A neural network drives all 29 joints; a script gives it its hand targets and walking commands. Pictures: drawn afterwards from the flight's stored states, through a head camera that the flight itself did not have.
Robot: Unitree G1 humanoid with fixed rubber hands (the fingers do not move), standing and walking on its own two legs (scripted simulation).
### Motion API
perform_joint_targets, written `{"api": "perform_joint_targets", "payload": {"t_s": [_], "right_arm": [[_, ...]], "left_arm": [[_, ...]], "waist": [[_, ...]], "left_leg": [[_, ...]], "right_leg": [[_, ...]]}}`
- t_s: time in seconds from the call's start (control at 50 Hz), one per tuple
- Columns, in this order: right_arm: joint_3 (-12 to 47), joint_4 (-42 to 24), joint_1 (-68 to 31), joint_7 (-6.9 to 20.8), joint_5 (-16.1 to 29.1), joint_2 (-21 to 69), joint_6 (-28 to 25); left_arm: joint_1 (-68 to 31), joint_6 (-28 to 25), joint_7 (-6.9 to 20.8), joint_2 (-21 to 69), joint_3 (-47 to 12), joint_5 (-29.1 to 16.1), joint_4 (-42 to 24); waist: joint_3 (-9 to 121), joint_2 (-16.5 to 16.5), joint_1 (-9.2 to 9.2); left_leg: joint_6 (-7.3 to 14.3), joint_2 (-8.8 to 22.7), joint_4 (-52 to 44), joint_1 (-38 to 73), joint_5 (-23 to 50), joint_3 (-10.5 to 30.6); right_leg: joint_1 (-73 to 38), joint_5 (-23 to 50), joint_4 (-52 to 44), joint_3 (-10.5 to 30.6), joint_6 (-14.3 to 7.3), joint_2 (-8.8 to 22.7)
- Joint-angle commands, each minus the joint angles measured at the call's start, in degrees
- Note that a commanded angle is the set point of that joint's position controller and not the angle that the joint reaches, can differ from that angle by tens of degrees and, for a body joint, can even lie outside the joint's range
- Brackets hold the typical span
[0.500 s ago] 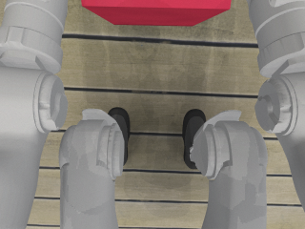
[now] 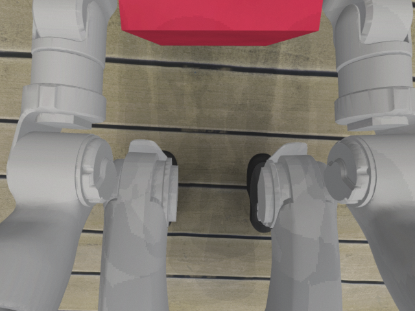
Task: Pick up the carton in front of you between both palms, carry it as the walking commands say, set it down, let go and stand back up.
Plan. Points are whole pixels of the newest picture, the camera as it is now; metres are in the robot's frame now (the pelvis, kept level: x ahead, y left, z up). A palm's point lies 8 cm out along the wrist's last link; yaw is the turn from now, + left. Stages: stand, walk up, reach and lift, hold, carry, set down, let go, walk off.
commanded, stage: reach and lift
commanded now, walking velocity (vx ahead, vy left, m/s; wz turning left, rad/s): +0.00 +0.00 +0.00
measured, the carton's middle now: out of the picture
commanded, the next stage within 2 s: none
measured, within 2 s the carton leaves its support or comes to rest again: neither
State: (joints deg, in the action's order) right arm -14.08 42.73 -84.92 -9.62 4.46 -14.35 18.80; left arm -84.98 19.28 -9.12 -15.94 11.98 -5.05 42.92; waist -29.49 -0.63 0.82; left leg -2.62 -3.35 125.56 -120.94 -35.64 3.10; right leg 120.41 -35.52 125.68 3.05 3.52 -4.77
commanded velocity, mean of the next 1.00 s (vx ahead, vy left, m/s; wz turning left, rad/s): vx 0.00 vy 0.00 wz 0.00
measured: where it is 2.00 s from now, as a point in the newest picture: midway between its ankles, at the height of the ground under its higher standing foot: (212, 203)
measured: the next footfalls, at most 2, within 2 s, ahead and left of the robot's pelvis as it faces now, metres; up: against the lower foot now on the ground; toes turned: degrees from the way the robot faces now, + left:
none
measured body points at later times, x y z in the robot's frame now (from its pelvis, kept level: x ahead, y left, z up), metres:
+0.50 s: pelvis -0.01 +0.00 +0.11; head +0.27 +0.01 +0.45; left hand +0.52 +0.16 +0.04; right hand +0.52 -0.14 +0.04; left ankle +0.11 +0.13 -0.35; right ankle +0.11 -0.13 -0.35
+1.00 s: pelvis +0.04 +0.00 +0.24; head +0.21 +0.01 +0.66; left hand +0.47 +0.16 +0.20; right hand +0.47 -0.14 +0.20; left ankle +0.11 +0.13 -0.35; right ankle +0.11 -0.13 -0.35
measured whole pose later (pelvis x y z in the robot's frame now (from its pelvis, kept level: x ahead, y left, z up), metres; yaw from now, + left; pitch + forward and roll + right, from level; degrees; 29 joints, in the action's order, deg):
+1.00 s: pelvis +0.04 +0.00 +0.24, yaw +1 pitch +34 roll +0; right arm -26.0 34.8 -42.7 -1.5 -13.6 5.2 22.7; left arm -43.0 23.3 -0.8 4.8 25.5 14.6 34.7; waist 13.3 -0.7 0.2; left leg -1.8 -2.3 75.1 -83.2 -25.5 3.9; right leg 82.6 -26.4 75.4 4.1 1.9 -2.9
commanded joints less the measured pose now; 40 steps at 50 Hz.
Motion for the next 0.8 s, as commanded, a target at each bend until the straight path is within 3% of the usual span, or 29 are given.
{"api": "perform_joint_targets", "payload": {"t_s": [0.0, 0.06, 0.14, 0.2, 0.26, 0.36, 0.52, 0.64, 0.78], "right_arm": [[26.7, -14.6, -38.7, 17.5, 6.7, 62.4, 0.5], [23.8, -7.1, -33.0, 19.0, 3.5, 64.9, 1.8], [11.3, 4.0, -27.0, 20.5, -6.1, 67.0, 2.1], [4.3, 8.0, -24.4, 20.9, -11.4, 65.9, 2.3], [1.9, 8.3, -24.1, 21.2, -13.4, 65.2, 2.6], [4.7, 4.8, -25.2, 22.1, -12.3, 68.8, 3.7], [16.7, -4.9, -21.8, 23.1, -5.8, 76.4, 6.4], [19.9, -5.9, -12.1, 23.0, -5.5, 78.3, 6.7], [19.3, -4.1, -2.0, 22.8, -7.4, 79.7, 4.9]], "left_arm": [[-39.0, 0.3, 17.7, 61.5, -25.0, -5.7, -16.2], [-31.8, 1.9, 19.2, 64.2, -21.1, -1.8, -7.9], [-26.2, 2.4, 21.7, 69.0, -11.1, 6.1, 2.9], [-23.9, 2.7, 22.5, 68.5, -5.0, 10.7, 6.9], [-23.8, 3.0, 22.6, 67.8, -2.1, 13.1, 7.7], [-24.0, 3.9, 23.0, 70.0, -3.0, 13.4, 5.3], [-20.3, 5.9, 23.6, 76.0, -13.6, 8.0, -4.5], [-11.5, 6.6, 24.0, 79.6, -18.0, 6.5, -6.2], [-2.0, 5.0, 23.3, 81.8, -18.2, 8.2, -4.7]], "waist": [[133.7, 1.4, 1.03], [113.8, 0.9, 1.69], [86.5, 0.8, -0.24], [80.3, 1.6, -1.10], [81.4, 2.1, -0.96], [90.0, 1.3, -0.08], [108.4, -0.9, 1.09], [103.4, -0.1, 0.04], [92.7, 1.7, -0.60]], "left_leg": [[1.8, -5.1, -12.3, 53.9, 40.0, -8.2], [1.8, -4.8, -16.3, 45.4, 32.0, -9.0], [1.4, -5.0, -23.0, 28.2, 15.6, -8.9], [1.6, -5.3, -27.4, 25.3, 10.1, -8.8], [1.6, -5.4, -30.6, 26.7, 8.0, -8.7], [1.8, -5.8, -34.1, 33.1, 9.5, -9.0], [1.4, -6.2, -37.9, 47.0, 21.1, -9.2], [0.7, -6.3, -42.6, 51.4, 23.6, -7.7], [0.7, -6.3, -50.1, 56.7, 23.2, -5.8]], "right_leg": [[-41.8, 35.4, -12.2, -9.5, -2.1, -4.7], [-34.3, 27.8, -16.3, -9.4, -1.4, -4.4], [-24.0, 13.4, -23.3, -9.2, -2.2, -4.4], [-22.1, 8.8, -27.4, -9.3, -2.7, -4.8], [-23.5, 7.3, -30.3, -9.0, -2.9, -5.0], [-29.3, 8.6, -34.1, -9.1, -2.4, -5.1], [-44.1, 19.0, -38.1, -8.8, -1.1, -5.5], [-47.8, 21.9, -42.8, -7.8, -1.3, -5.6], [-51.3, 21.8, -50.2, -5.9, -1.9, -5.5]]}}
